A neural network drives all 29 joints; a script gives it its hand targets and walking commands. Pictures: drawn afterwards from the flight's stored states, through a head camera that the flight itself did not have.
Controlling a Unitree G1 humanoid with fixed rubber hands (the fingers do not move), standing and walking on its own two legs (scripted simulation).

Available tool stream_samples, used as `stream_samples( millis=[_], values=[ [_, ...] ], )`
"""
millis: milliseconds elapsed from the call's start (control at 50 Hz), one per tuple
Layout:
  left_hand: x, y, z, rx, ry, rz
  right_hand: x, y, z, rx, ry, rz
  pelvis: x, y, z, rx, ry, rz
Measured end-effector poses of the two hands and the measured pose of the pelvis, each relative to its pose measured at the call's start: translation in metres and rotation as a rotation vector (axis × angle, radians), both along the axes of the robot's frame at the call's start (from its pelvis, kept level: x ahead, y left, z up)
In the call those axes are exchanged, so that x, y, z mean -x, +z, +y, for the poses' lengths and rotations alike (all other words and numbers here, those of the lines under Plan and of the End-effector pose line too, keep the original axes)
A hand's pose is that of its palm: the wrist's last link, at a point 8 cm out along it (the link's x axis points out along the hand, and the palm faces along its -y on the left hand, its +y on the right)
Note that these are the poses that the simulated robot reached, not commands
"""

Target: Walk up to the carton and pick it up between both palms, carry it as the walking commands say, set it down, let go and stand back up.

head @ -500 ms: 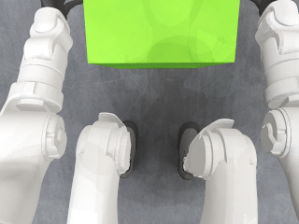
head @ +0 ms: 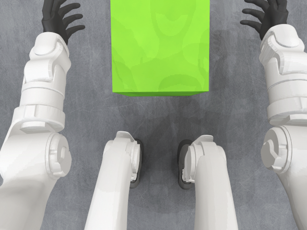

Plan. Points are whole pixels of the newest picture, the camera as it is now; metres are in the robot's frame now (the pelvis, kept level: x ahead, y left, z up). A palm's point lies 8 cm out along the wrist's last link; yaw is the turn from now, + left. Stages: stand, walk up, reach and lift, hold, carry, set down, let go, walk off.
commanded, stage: set down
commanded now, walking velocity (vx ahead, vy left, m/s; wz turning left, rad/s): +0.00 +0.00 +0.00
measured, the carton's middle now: (159, 59) +0.53 +0.01 -0.34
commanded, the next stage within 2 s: let go in 0.66 s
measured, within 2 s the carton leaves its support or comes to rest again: neither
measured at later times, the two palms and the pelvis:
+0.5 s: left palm out of the picture +0.51 +0.23 +0.05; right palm out of the picture +0.54 -0.21 +0.05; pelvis +0.03 +0.00 +0.14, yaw -1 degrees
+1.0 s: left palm out of the picture +0.44 +0.23 +0.10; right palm out of the picture +0.45 -0.22 +0.09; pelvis +0.06 +0.00 +0.21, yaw -2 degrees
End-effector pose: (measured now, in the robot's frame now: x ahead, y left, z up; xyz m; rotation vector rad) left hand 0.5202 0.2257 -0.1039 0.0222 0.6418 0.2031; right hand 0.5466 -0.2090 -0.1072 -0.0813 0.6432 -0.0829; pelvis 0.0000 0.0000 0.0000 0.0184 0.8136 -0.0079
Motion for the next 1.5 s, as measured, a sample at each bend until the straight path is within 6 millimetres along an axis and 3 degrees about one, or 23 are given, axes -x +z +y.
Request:
stream_samples(
  millis=[540, 640, 780, 920, 1040, 1200, 1500],
  values=[
    [0.007, 0.166, 0.002, 0.007, -0.019, -0.01, 0.005, 0.162, -0.006, -0.01, 0.018, 0.001, -0.027, 0.146, -0.002, -0.003, -0.014, -0.015],
    [0.008, 0.181, 0.001, 0.005, -0.026, 0.007, 0.008, 0.175, -0.005, -0.013, 0.015, 0.026, -0.03, 0.164, -0.002, -0.005, -0.019, -0.026],
    [0.014, 0.177, -0.004, -0.021, -0.066, 0.048, 0.018, 0.174, -0.003, 0.021, 0.009, 0.057, -0.035, 0.177, -0.002, 0.0, -0.019, -0.037],
    [0.051, 0.183, 0.003, -0.072, -0.134, 0.11, 0.061, 0.182, -0.006, 0.087, 0.002, 0.084, -0.049, 0.196, -0.001, 0.01, -0.017, -0.083],
    [0.095, 0.216, 0.009, -0.081, -0.171, 0.145, 0.106, 0.215, -0.01, 0.092, 0.015, 0.107, -0.065, 0.222, 0.002, 0.016, -0.015, -0.176],
    [0.141, 0.262, 0.007, -0.067, -0.178, 0.141, 0.152, 0.263, -0.02, 0.091, 0.017, 0.115, -0.084, 0.249, 0.003, 0.025, -0.007, -0.349],
    [0.246, 0.315, 0.01, -0.087, -0.166, 0.177, 0.26, 0.311, -0.022, 0.076, 0.025, 0.152, -0.109, 0.282, 0.001, 0.031, -0.006, -0.691]
  ],
)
